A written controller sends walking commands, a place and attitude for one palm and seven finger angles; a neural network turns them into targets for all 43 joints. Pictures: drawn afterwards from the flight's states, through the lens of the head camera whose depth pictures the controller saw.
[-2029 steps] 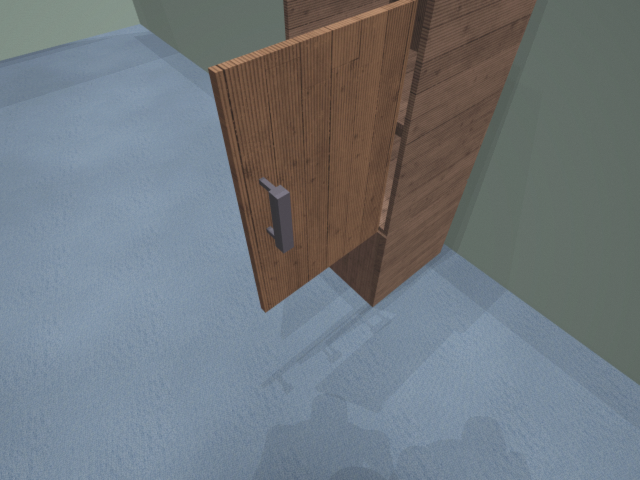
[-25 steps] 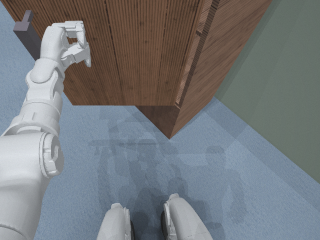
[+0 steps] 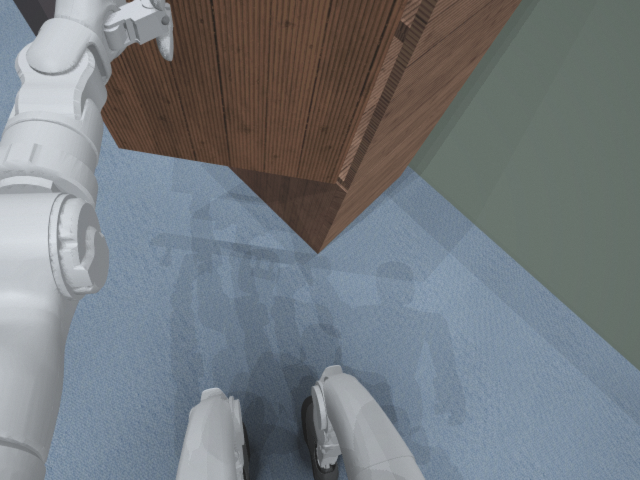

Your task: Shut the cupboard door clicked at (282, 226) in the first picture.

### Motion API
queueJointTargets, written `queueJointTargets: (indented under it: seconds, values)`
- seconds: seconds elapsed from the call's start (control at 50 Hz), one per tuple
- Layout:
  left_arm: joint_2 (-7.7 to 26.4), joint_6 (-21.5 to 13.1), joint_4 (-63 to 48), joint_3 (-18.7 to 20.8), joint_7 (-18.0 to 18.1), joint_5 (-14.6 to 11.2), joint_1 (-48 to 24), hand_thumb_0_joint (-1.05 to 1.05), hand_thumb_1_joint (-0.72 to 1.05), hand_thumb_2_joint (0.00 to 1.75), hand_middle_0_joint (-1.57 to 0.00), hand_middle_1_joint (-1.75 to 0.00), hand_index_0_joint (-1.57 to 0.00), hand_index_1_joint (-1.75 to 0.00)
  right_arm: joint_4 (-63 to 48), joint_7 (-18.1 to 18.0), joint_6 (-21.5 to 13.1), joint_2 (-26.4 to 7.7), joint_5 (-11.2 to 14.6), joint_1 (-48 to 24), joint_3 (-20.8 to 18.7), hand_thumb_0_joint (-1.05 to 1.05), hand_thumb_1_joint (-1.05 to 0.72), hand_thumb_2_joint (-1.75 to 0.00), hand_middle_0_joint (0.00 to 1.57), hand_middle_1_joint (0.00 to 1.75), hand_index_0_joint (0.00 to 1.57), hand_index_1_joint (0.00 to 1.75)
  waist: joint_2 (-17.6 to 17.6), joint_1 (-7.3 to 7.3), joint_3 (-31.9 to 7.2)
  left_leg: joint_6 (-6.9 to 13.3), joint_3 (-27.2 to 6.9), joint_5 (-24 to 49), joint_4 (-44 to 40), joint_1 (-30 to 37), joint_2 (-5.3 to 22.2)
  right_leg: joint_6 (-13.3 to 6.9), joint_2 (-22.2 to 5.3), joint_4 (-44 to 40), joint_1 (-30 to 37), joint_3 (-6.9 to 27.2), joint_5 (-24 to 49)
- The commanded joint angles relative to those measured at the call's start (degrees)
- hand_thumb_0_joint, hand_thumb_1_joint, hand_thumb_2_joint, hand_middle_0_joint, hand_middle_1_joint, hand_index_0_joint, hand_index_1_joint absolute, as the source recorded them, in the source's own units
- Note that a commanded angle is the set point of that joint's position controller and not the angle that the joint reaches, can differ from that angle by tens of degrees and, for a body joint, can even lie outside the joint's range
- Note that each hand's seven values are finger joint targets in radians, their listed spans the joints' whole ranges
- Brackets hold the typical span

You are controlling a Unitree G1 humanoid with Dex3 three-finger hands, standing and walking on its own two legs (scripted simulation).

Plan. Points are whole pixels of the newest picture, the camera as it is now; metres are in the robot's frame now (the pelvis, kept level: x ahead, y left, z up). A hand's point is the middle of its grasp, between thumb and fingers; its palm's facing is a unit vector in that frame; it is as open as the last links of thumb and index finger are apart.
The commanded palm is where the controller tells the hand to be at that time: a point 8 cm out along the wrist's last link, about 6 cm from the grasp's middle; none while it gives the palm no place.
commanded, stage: push the door shut along its arc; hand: left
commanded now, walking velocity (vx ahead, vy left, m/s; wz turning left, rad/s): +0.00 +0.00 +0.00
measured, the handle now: out of the picture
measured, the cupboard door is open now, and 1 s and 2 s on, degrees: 38 30 30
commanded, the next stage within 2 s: pull the fist back off the door in 0.02 s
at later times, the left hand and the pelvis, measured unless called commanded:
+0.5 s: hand (200, 10) +0.62 +0.04 +0.11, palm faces +0.13 -0.99 -0.03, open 3.1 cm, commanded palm +0.57 +0.08 +0.11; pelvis +0.02 -0.01 +0.02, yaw -1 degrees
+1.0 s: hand (207, 77) +0.52 +0.04 +0.11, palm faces +0.11 -0.99 -0.03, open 3.1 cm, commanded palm +0.50 +0.09 +0.11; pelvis +0.04 -0.02 +0.04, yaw +1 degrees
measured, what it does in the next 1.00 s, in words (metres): stands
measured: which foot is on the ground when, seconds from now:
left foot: down 0.00-1.00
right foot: down 0.00-1.00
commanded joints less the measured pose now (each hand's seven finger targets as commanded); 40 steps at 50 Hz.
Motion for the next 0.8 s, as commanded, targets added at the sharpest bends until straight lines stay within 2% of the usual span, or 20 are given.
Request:
queueJointTargets:
  seconds: [0.0, 0.1, 0.12, 0.14, 0.16, 0.2, 0.22, 0.26, 0.3, 0.32, 0.34, 0.38, 0.4, 0.44, 0.54, 0.58, 0.6, 0.64, 0.72, 0.78]
  values:
    - [0.85, -2.15, -12.80, -0.73, -0.50, 0.29, -37.70, 0.00, 0.90, 0.90, -1.30, -1.50, -1.30, -1.50, 0.29, -0.67, -0.88, -11.47, -0.49, 14.48, -3.81, 0.00, -0.90, -0.90, 0.20, 0.30, 0.20, 0.30, 13.45, -7.58, -31.82, 1.30, -6.38, 18.09, -6.66, 34.34, 1.51, -0.43, 1.40, -8.17, 0.78, 2.58, 9.39]
    - [2.79, -0.20, -11.40, -0.07, -1.24, 1.13, -40.04, 0.00, 0.90, 0.90, -1.30, -1.50, -1.30, -1.50, 1.06, -0.92, -1.25, -11.60, -0.70, 15.55, -3.54, 0.00, -0.90, -0.90, 0.20, 0.30, 0.20, 0.30, 14.02, -8.64, -32.81, 1.46, -6.08, 18.10, -5.61, 32.76, 1.59, -0.43, 1.61, -7.51, 0.35, 2.19, 9.76]
    - [5.97, 0.58, -12.70, 12.61, 10.49, -2.89, -39.73, 0.00, 0.90, 0.90, -1.30, -1.50, -1.30, -1.50, -1.50, -0.52, -1.16, -10.52, -2.26, 17.82, -2.60, 0.00, -0.90, -0.90, 0.20, 0.30, 0.20, 0.30, 15.02, -5.36, -34.34, 0.65, -6.87, 16.00, -6.81, 29.61, 1.89, -0.14, 1.10, -7.68, 2.61, 2.79, 10.02]
    - [4.52, 1.15, -10.66, 11.23, 16.38, -1.03, -36.59, 0.00, 0.90, 0.90, -1.30, -1.50, -1.30, -1.50, -1.65, 0.50, -0.96, -10.11, -2.83, 17.30, -2.62, 0.00, -0.90, -0.90, 0.20, 0.30, 0.20, 0.30, 14.47, -4.93, -35.22, 0.16, -7.12, 15.22, -7.33, 28.75, 1.98, 0.19, 0.93, -7.24, 3.84, 2.90, 9.57]
    - [2.03, 1.45, -9.92, 12.27, 21.36, -0.54, -35.59, 0.00, 0.90, 0.90, -1.30, -1.50, -1.30, -1.50, -1.66, 1.58, -0.62, -9.81, -3.69, 18.22, -3.08, 0.00, -0.90, -0.90, 0.20, 0.30, 0.20, 0.30, 11.46, -5.43, -34.76, 0.09, -7.21, 15.97, -7.46, 28.49, 2.07, 0.69, 0.83, -7.52, 4.37, 2.60, 10.09]
    - [0.68, -0.74, -13.12, 13.33, 30.69, 3.30, -34.56, 0.00, 0.90, 0.90, -1.30, -1.50, -1.30, -1.50, -2.56, 3.73, -0.16, -9.38, -5.45, 18.83, -3.59, 0.00, -0.90, -0.90, 0.20, 0.30, 0.20, 0.30, 13.50, -3.85, -37.98, -0.56, -6.63, 19.89, -7.16, 30.81, 1.78, 1.00, 0.94, -7.18, 5.52, 2.52, 12.17]
    - [-0.05, -2.57, -15.45, 12.32, 35.07, 6.66, -34.36, 0.00, 0.90, 0.90, -1.30, -1.50, -1.30, -1.50, -2.47, 4.94, 0.06, -9.07, -6.28, 19.01, -3.94, 0.00, -0.90, -0.90, 0.20, 0.30, 0.20, 0.30, 15.18, -3.33, -39.00, -1.02, -6.19, 22.24, -6.74, 32.32, 1.90, 1.07, 0.99, -6.95, 4.96, 2.38, 13.13]
    - [-0.60, -5.30, -17.63, 9.18, 38.84, 12.53, -32.33, 0.00, 0.90, 0.90, -1.30, -1.50, -1.30, -1.50, -1.88, 6.82, 0.90, -9.23, -6.94, 19.67, -5.12, 0.00, -0.90, -0.90, 0.20, 0.30, 0.20, 0.30, 14.51, -3.42, -40.77, -1.25, -5.28, 25.98, -6.55, 34.26, 2.10, 1.03, 1.10, -7.36, 6.87, 2.33, 15.24]
    - [-1.08, -7.27, -19.20, 7.21, 37.67, 13.73, -30.46, 0.00, 0.90, 0.90, -1.30, -1.50, -1.30, -1.50, -1.69, 7.45, 1.92, -9.28, -6.56, 20.41, -5.99, 0.00, -0.90, -0.90, 0.20, 0.30, 0.20, 0.30, 12.95, -3.21, -42.31, -1.07, -4.59, 27.89, -7.82, 35.48, 1.70, 0.76, 1.23, -8.53, 11.66, 2.61, 17.93]
    - [-1.82, -7.28, -19.03, 6.71, 36.46, 12.76, -28.76, 0.00, 0.90, 0.90, -1.30, -1.50, -1.30, -1.50, -1.74, 7.47, 2.52, -9.33, -5.82, 20.19, -6.24, 0.00, -0.90, -0.90, 0.20, 0.30, 0.20, 0.30, 11.97, -2.99, -42.08, -0.88, -3.91, 26.90, -8.86, 35.19, 1.50, 0.76, 1.26, -9.67, 14.18, 2.80, 18.51]
    - [0.22, -7.14, -18.93, 8.62, 35.24, 11.57, -27.26, 0.00, 0.90, 0.90, -1.30, -1.50, -1.30, -1.50, -1.82, 7.18, 3.08, -9.44, -5.34, 20.15, -6.20, 0.00, -0.90, -0.90, 0.20, 0.30, 0.20, 0.30, 10.61, -2.08, -41.80, -0.70, -3.42, 25.73, -9.82, 34.14, 1.23, 0.76, 1.29, -10.39, 17.37, 3.12, 19.08]
    - [0.55, -6.67, -19.08, 10.15, 33.44, 8.60, -25.02, 0.00, 0.90, 0.90, -1.30, -1.50, -1.30, -1.50, -2.50, 6.66, 3.77, -9.07, -4.54, 19.45, -5.93, 0.00, -0.90, -0.90, 0.20, 0.30, 0.20, 0.30, 8.20, -1.21, -40.35, -0.17, -1.93, 22.60, -11.52, 30.82, 0.54, 1.02, 1.30, -12.22, 23.07, 4.09, 19.90]
    - [2.12, -7.14, -19.89, 12.12, 33.12, 7.57, -23.70, 0.00, 0.90, 0.90, -1.30, -1.50, -1.30, -1.50, -2.75, 6.32, 3.96, -9.05, -4.33, 19.56, -5.80, 0.00, -0.90, -0.90, 0.20, 0.30, 0.20, 0.30, 7.47, -0.50, -40.28, -0.10, -1.76, 22.95, -12.28, 31.16, 0.47, 0.98, 1.28, -12.55, 24.47, 4.27, 20.94]
    - [1.35, -8.96, -21.63, 12.74, 33.05, 6.41, -19.38, 0.00, 0.90, 0.90, -1.30, -1.50, -1.30, -1.50, -3.41, 6.15, 4.08, -8.24, -4.24, 18.70, -5.72, 0.00, -0.90, -0.90, 0.20, 0.30, 0.20, 0.30, 6.32, 1.02, -38.27, -0.13, -0.66, 22.87, -13.51, 30.35, 0.26, 1.08, 1.12, -13.55, 27.63, 4.65, 22.43]
    - [-7.93, -13.69, -21.41, 7.75, 33.32, 6.23, -7.60, 0.00, 0.90, 0.90, -1.30, -1.50, -1.30, -1.50, -2.99, 6.48, 4.00, -7.33, -4.08, 17.62, -6.81, 0.00, -0.90, -0.90, 0.20, 0.30, 0.20, 0.30, 1.65, 1.90, -32.23, -0.04, 1.08, 24.51, -14.83, 30.44, -0.24, 1.26, 0.96, -14.98, 29.75, 4.99, 26.98]
    - [-9.82, -13.66, -20.16, 6.76, 32.84, 5.61, -4.22, 0.00, 0.90, 0.90, -1.30, -1.50, -1.30, -1.50, -2.80, 6.47, 4.48, -7.30, -3.78, 17.05, -7.11, 0.00, -0.90, -0.90, 0.20, 0.30, 0.20, 0.30, -0.82, 2.14, -29.58, 0.11, 1.80, 23.24, -15.65, 28.57, -0.66, 1.32, 0.78, -15.87, 32.11, 5.51, 28.04]
    - [-9.78, -13.65, -19.80, 7.44, 32.55, 5.10, -2.03, 0.00, 0.90, 0.90, -1.30, -1.50, -1.30, -1.50, -2.99, 6.33, 4.64, -7.34, -3.53, 16.79, -7.25, 0.00, -0.90, -0.90, 0.20, 0.30, 0.20, 0.30, -0.72, 3.08, -29.25, 0.11, 2.23, 23.31, -15.93, 29.01, -0.92, 1.20, 0.68, -16.19, 32.76, 5.70, 28.55]
    - [-12.28, -14.02, -21.41, 5.57, 31.97, 4.26, -0.97, 0.00, 0.90, 0.90, -1.30, -1.50, -1.30, -1.50, -3.27, 6.09, 4.99, -7.01, -3.15, 15.37, -7.41, 0.00, -0.90, -0.90, 0.20, 0.30, 0.20, 0.30, -1.96, 3.05, -28.39, 0.24, 2.67, 22.56, -16.22, 28.47, -1.24, 1.44, 0.33, -16.67, 34.03, 6.16, 29.33]
    - [-16.41, -17.07, -28.41, 2.39, 31.69, 3.04, 0.47, 0.00, 0.90, 0.90, -1.30, -1.50, -1.30, -1.50, -3.45, 5.85, 5.07, -6.45, -3.01, 13.33, -8.06, 0.00, -0.90, -0.90, 0.20, 0.30, 0.20, 0.30, 1.34, 4.32, -31.14, -0.21, 2.39, 27.19, -16.15, 35.36, -1.22, 1.11, 0.14, -15.80, 32.89, 5.46, 32.03]
    - [-18.20, -18.00, -29.81, 0.58, 31.98, 3.33, 2.36, 0.00, 0.90, 0.90, -1.30, -1.50, -1.30, -1.50, -3.46, 5.60, 5.31, -6.24, -2.83, 11.18, -8.31, 0.00, -0.90, -0.90, 0.20, 0.30, 0.20, 0.30, 0.53, 4.72, -29.99, -0.14, 2.64, 25.50, -16.19, 35.11, -1.39, 1.27, -0.08, -15.93, 32.81, 5.64, 30.95]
